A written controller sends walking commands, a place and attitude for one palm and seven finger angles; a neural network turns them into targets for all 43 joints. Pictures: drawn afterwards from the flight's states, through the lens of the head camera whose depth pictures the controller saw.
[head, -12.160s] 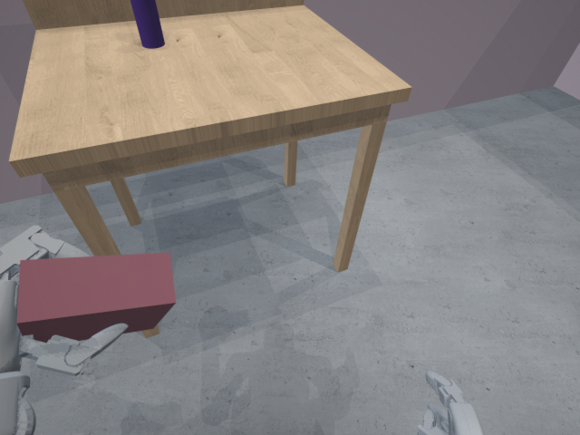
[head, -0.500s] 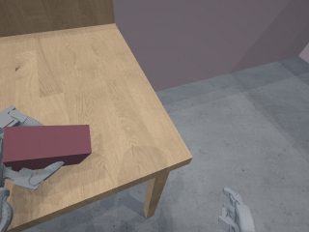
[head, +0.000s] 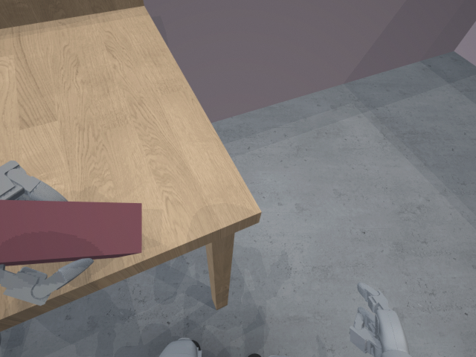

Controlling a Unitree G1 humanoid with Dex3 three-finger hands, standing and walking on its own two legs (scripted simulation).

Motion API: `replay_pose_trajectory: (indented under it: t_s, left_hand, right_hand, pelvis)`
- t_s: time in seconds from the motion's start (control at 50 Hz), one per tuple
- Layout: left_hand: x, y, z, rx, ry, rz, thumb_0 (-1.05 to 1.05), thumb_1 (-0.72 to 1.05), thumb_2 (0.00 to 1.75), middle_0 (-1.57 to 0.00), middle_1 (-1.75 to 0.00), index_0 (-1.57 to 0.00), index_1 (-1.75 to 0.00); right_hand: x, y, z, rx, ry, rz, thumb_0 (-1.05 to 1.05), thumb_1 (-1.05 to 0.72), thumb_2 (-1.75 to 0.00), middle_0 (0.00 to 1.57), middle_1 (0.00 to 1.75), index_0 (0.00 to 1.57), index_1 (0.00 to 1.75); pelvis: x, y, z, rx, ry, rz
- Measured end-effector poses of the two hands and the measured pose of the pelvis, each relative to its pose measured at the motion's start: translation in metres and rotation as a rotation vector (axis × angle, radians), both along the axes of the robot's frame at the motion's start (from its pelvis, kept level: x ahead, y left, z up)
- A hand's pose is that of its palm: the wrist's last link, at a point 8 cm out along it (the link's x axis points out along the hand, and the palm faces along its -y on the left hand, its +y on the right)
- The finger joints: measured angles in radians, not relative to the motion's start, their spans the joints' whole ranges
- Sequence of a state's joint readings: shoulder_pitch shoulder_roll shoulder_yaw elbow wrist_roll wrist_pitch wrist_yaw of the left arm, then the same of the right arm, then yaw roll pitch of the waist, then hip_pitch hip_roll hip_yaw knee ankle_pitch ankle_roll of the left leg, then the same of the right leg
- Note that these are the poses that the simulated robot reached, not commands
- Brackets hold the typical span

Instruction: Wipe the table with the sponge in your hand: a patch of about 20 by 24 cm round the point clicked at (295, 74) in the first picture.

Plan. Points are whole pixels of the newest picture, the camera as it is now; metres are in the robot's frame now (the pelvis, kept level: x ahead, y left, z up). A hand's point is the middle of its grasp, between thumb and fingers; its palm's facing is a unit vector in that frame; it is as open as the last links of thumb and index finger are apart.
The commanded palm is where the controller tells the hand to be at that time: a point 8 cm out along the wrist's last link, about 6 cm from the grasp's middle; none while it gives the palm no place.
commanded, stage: shuffle to correct the standing spot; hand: left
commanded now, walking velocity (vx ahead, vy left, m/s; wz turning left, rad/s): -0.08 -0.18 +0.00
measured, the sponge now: (91, 234) +0.24 +0.20 +0.14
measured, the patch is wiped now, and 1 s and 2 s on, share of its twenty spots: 0.00 0.00 0.00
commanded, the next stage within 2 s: come to a stop and stand still in 0.68 s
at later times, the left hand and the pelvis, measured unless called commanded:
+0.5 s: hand (51, 222) +0.24 +0.23 +0.16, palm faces +0.32 -0.86 -0.39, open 9.7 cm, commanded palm +0.18 +0.27 +0.18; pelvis +0.02 -0.01 +0.00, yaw +0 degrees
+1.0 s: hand (81, 274) +0.19 +0.18 +0.16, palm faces +0.37 -0.81 -0.46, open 9.7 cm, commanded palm +0.13 +0.22 +0.18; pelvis -0.02 -0.06 +0.00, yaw +1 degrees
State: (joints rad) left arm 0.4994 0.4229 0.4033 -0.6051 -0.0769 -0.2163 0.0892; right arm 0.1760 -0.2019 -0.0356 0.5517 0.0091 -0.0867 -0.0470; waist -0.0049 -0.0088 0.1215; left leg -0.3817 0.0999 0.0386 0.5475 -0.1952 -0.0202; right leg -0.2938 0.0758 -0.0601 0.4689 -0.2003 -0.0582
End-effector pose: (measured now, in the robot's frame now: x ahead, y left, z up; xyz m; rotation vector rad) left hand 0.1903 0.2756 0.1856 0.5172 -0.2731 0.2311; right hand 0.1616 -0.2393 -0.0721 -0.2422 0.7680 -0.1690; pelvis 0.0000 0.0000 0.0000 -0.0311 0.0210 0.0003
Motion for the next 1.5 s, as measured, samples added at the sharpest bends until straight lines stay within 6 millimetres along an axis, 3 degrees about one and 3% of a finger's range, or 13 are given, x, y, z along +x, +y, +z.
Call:
replay_pose_trajectory:
  t_s: [0.12,0.2,0.38,0.56,0.7,0.78,0.84,0.98,1.06,1.14,1.36,1.44,1.5]
  left_hand:
    - [-0.006,0.005,0.000,-0.002,0.015,0.000,-0.01,-0.46,1.01,-0.78,-1.35,-0.79,-1.35]
    - [-0.006,0.011,0.001,0.007,0.004,0.033,-0.01,-0.46,1.01,-0.78,-1.35,-0.79,-1.35]
    - [-0.004,-0.002,-0.006,-0.063,-0.009,0.063,-0.01,-0.46,1.01,-0.78,-1.35,-0.79,-1.35]
    - [0.020,-0.004,-0.001,-0.017,-0.028,0.024,-0.01,-0.46,1.01,-0.78,-1.35,-0.79,-1.35]
    - [0.019,-0.040,0.012,0.075,-0.032,-0.020,-0.01,-0.46,1.01,-0.78,-1.35,-0.79,-1.35]
    - [0.009,-0.064,0.012,0.082,-0.020,-0.045,-0.01,-0.46,1.01,-0.78,-1.35,-0.79,-1.35]
    - [-0.005,-0.069,0.005,0.067,0.024,-0.027,-0.01,-0.46,1.01,-0.78,-1.35,-0.79,-1.35]
    - [-0.039,-0.058,-0.006,0.009,0.037,0.097,-0.01,-0.46,1.01,-0.78,-1.35,-0.79,-1.35]
    - [-0.050,-0.053,0.000,-0.038,-0.039,0.150,-0.01,-0.46,1.02,-0.78,-1.35,-0.79,-1.35]
    - [-0.055,-0.052,0.005,-0.043,-0.078,0.188,-0.01,-0.46,1.02,-0.78,-1.35,-0.79,-1.35]
    - [-0.046,-0.053,-0.022,-0.113,0.027,0.160,-0.01,-0.46,1.02,-0.78,-1.35,-0.79,-1.35]
    - [-0.026,-0.018,0.016,0.062,-0.153,0.143,-0.01,-0.46,1.02,-0.79,-1.35,-0.79,-1.34]
    - [-0.016,0.001,0.022,0.014,-0.208,0.175,-0.01,-0.46,1.02,-0.78,-1.35,-0.79,-1.34]
  right_hand:
    - [-0.028,-0.004,-0.002,-0.020,0.036,-0.051,0.01,-0.91,-0.90,0.20,0.30,0.20,0.30]
    - [-0.033,0.000,-0.006,-0.005,0.045,-0.046,0.01,-0.91,-0.90,0.20,0.30,0.20,0.30]
    - [-0.017,0.003,-0.010,0.033,0.030,0.004,0.01,-0.91,-0.90,0.21,0.30,0.20,0.30]
    - [0.012,0.005,0.004,-0.008,-0.009,0.044,0.01,-0.91,-0.90,0.21,0.30,0.20,0.30]
    - [0.021,-0.005,-0.004,0.081,-0.047,0.080,0.01,-0.91,-0.90,0.21,0.30,0.21,0.30]
    - [0.014,-0.023,-0.011,0.095,-0.019,0.075,0.01,-0.91,-0.90,0.21,0.30,0.21,0.30]
    - [0.003,-0.041,-0.011,0.061,0.018,0.042,0.01,-0.91,-0.90,0.21,0.30,0.21,0.30]
    - [-0.024,-0.066,-0.008,-0.028,0.050,0.021,0.01,-0.91,-0.90,0.20,0.30,0.20,0.30]
    - [-0.035,-0.065,-0.001,-0.029,0.036,0.020,0.01,-0.91,-0.90,0.20,0.30,0.20,0.30]
    - [-0.034,-0.058,-0.002,0.016,-0.010,0.043,0.01,-0.91,-0.90,0.20,0.30,0.20,0.30]
    - [-0.029,-0.043,-0.004,0.038,0.020,0.082,0.01,-0.91,-0.90,0.21,0.30,0.20,0.30]
    - [-0.032,-0.035,-0.004,0.011,0.043,0.150,0.01,-0.91,-0.90,0.20,0.30,0.20,0.30]
    - [-0.031,-0.029,0.001,0.031,0.025,0.140,0.01,-0.91,-0.90,0.21,0.30,0.20,0.30]
  pelvis:
    - [0.000,0.004,0.000,0.005,-0.002,-0.009]
    - [0.000,0.003,-0.001,0.009,-0.007,-0.006]
    - [0.009,-0.005,-0.003,0.007,-0.011,-0.007]
    - [0.017,-0.012,0.001,0.019,-0.005,-0.007]
    - [0.011,-0.036,-0.002,-0.009,-0.024,-0.022]
    - [0.002,-0.054,-0.003,-0.005,-0.011,0.008]
    - [-0.005,-0.061,0.000,0.027,0.017,0.006]
    - [-0.018,-0.064,-0.003,0.033,0.012,0.023]
    - [-0.021,-0.066,0.003,0.048,-0.031,0.026]
    - [-0.022,-0.067,0.002,0.037,-0.050,0.054]
    - [-0.021,-0.063,0.003,0.028,-0.043,0.039]
    - [-0.025,-0.063,0.001,0.016,-0.027,0.053]
    - [-0.023,-0.053,0.003,0.018,-0.024,0.029]
